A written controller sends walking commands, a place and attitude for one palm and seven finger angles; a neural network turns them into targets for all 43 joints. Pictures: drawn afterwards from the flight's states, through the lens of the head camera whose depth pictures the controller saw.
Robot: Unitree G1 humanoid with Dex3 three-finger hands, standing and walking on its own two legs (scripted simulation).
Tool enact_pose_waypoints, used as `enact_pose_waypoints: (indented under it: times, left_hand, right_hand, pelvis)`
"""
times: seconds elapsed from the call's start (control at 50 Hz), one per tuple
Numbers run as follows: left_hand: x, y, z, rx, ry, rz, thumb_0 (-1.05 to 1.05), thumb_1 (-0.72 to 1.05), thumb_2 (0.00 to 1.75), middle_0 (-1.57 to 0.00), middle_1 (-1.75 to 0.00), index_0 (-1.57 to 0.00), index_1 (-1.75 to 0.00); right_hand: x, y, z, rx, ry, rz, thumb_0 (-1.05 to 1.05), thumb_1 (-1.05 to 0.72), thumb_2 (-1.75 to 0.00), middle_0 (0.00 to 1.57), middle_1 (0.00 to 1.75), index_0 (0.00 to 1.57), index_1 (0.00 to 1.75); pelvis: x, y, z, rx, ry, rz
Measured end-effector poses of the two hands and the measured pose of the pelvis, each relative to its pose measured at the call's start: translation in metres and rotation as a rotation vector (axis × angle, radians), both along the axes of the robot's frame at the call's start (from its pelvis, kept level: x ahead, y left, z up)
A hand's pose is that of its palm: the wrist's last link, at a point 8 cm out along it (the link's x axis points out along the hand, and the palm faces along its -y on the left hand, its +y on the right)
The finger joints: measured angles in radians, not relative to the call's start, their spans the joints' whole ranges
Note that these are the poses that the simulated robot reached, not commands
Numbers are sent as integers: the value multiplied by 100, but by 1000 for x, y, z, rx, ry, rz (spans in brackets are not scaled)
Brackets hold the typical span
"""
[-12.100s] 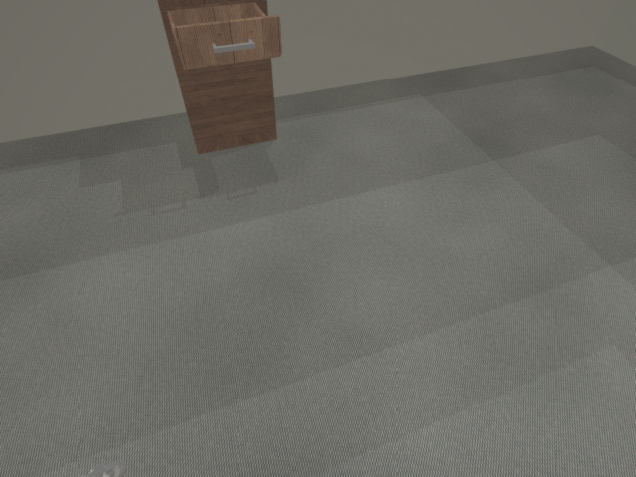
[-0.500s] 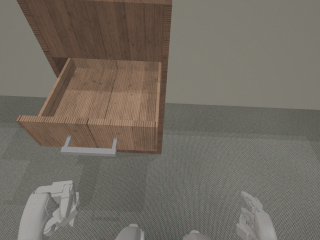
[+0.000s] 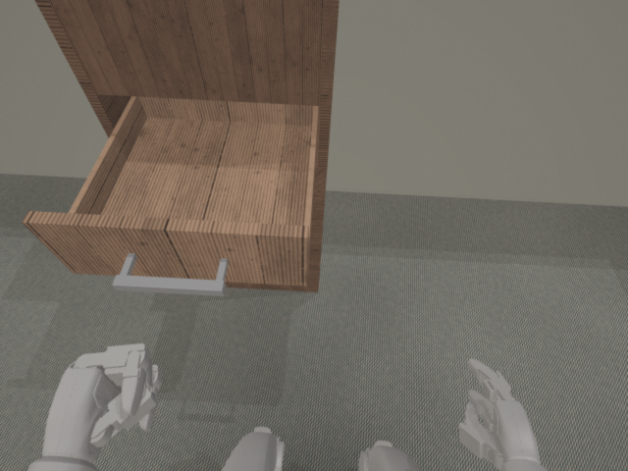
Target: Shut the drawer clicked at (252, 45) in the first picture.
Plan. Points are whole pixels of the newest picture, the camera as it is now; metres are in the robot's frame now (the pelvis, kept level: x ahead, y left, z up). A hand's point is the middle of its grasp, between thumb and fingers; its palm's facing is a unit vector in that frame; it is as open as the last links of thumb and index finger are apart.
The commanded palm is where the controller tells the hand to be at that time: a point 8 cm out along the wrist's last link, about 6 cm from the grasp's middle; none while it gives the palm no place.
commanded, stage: bring the fist close to the handle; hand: left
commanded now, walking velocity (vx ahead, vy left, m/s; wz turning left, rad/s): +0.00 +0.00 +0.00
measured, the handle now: (173, 274) +0.38 +0.24 -0.03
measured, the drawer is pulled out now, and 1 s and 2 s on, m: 0.28 0.28 0.26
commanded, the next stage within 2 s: push the drawer shut in 1.14 s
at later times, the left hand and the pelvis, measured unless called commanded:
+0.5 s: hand (171, 367) +0.24 +0.19 +0.00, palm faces -0.01 -1.00 -0.05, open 3.3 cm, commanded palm +0.23 +0.25 +0.00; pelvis -0.01 +0.01 -0.03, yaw -1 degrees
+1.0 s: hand (183, 350) +0.27 +0.19 -0.03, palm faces -0.01 -1.00 -0.05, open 3.3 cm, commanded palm +0.25 +0.24 -0.02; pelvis -0.02 +0.01 -0.05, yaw -2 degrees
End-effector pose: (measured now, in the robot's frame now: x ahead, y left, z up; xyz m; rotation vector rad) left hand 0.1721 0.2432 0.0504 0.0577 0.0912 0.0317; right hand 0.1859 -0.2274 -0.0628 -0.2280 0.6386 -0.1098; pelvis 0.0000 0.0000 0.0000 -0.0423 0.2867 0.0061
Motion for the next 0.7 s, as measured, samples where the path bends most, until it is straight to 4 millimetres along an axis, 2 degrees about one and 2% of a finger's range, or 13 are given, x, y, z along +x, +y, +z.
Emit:
enact_pose_waypoints:
  times: [0.36, 0.7]
  left_hand:
    - [38, 7, -35, -8, -11, -23, 1, 90, 90, -140, -160, -140, -160]
    - [65, 4, -70, -14, -34, -42, 1, 90, 90, -140, -160, -140, -160]
  right_hand:
    - [-29, -9, -33, -28, 108, -35, 1, -90, -90, 21, 30, 20, 30]
    - [-33, -2, -64, -34, 157, 2, 1, -90, -90, 21, 30, 20, 30]
  pelvis:
    - [-8, 4, -20, -3, 64, -15]
    - [-19, 10, -46, -6, 124, -22]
